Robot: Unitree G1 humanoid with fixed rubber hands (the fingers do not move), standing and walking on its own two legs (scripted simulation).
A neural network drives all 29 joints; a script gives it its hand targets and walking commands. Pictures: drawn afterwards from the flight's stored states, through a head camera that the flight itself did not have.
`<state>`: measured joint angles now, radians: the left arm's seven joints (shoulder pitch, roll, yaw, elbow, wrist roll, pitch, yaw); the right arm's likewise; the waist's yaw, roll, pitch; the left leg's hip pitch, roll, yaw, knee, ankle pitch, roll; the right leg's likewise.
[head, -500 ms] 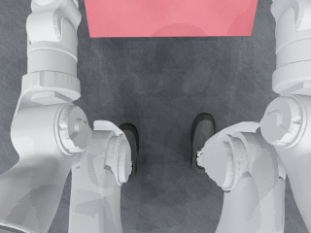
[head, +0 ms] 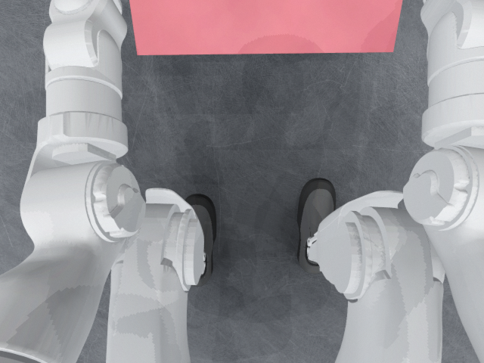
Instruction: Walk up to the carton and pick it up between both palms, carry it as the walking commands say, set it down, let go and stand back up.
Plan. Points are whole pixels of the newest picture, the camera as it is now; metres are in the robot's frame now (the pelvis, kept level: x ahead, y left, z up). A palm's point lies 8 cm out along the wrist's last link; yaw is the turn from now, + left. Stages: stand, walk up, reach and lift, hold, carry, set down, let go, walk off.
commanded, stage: set down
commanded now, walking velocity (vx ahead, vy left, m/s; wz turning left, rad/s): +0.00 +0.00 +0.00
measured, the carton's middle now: out of the picture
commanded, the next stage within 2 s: none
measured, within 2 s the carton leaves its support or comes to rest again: rests again in 0.38 s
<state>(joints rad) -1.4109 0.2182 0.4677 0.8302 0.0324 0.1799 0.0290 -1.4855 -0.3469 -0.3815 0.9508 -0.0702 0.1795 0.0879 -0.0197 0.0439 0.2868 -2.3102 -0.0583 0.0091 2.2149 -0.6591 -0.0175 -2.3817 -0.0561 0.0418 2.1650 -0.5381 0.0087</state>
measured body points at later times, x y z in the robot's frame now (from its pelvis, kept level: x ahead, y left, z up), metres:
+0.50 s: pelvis -0.01 +0.00 +0.00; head +0.38 -0.02 +0.23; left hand +0.55 +0.15 -0.19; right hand +0.54 -0.23 -0.19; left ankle +0.08 +0.12 -0.33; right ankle +0.11 -0.13 -0.33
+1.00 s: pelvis -0.02 +0.00 +0.01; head +0.35 -0.03 +0.25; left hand +0.56 +0.17 -0.15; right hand +0.55 -0.26 -0.15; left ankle +0.08 +0.12 -0.33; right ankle +0.11 -0.13 -0.33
